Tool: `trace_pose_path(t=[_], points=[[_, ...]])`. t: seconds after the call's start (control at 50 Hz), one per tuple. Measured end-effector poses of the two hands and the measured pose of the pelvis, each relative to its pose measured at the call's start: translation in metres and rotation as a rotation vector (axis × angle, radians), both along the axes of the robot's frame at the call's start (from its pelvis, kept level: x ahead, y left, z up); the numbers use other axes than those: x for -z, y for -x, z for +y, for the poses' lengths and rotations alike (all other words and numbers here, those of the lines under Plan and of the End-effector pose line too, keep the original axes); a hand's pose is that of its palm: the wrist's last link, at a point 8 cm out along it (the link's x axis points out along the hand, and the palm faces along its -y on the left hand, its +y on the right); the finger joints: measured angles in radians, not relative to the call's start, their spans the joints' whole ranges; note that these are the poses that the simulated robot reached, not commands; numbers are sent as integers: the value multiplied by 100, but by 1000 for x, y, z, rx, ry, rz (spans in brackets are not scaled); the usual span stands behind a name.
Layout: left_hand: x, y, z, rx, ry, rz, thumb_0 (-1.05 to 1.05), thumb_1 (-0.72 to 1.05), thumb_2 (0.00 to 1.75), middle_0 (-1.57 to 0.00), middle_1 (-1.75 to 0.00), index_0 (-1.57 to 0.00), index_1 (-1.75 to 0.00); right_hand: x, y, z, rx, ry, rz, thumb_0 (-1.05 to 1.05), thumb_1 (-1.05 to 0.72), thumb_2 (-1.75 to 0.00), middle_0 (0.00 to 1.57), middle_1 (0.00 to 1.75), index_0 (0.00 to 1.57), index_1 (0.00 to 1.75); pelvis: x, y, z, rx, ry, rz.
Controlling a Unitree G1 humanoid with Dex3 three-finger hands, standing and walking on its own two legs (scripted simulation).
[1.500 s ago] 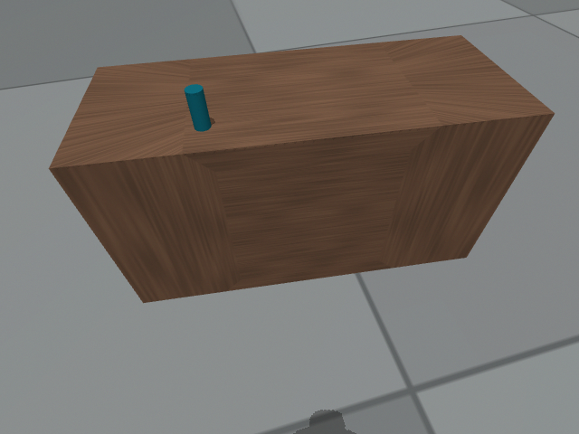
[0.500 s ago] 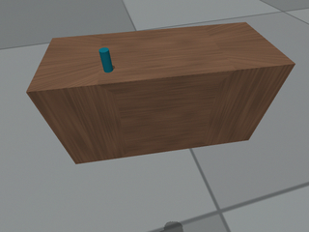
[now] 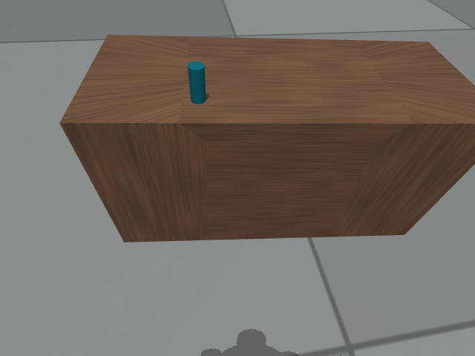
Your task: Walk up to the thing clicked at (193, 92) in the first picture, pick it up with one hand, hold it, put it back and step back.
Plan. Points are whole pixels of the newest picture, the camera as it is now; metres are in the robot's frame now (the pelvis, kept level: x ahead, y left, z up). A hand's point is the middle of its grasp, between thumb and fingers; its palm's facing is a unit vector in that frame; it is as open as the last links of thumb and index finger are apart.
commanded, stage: walk up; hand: left
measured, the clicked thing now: (197, 83) +0.82 +0.15 +0.00
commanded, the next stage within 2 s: none
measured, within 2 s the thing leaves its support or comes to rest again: neither
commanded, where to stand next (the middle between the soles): +0.41 -0.08 m, yaw +3 degrees
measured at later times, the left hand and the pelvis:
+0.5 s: hand (149, 267) +0.30 +0.20 -0.11, palm faces +0.05 -0.93 -0.36, open 7.4 cm; pelvis +0.20 -0.06 +0.00, yaw +2 degrees
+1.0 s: hand (166, 240) +0.39 +0.19 -0.16, palm faces +0.03 -0.95 -0.30, open 7.4 cm; pelvis +0.35 -0.07 +0.00, yaw +3 degrees
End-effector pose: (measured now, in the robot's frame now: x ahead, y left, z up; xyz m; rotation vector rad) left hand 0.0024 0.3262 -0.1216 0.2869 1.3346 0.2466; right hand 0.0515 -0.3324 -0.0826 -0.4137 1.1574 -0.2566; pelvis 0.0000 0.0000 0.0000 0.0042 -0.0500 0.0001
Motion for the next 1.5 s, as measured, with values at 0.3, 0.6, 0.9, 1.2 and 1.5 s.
trace_pose_path(t=[0.3,0.6,0.9,1.2,1.5], points=[[-29,-189,-25,114,6,-172,0,91,89,-20,-30,-20,-29,8,-79,-4,23,-68,25,0,-90,-90,21,30,21,30,-8,-118,-19,-12,-22,-9],[-45,-291,-92,52,-13,-244,0,90,89,-20,-30,-21,-30,15,-254,-52,-80,-96,-29,0,-91,-90,20,30,20,30,-11,-240,-70,-33,-5,-8],[9,-346,-86,8,48,-85,0,90,89,-20,-30,-21,-29,-5,-382,-39,-126,4,-88,0,-91,-90,20,30,20,30,4,-335,-63,-53,12,0],[-18,-397,-111,34,-86,-130,0,90,89,-20,-30,-21,-30,35,-441,-67,-90,-109,-98,0,-90,-90,20,30,20,30,11,-367,-102,-43,17,2],[-18,-417,-89,17,-95,-158,0,90,89,-20,-30,-21,-30,39,-402,-56,-68,-94,59,0,-91,-90,20,30,20,30,5,-359,-88,-60,-32,21]])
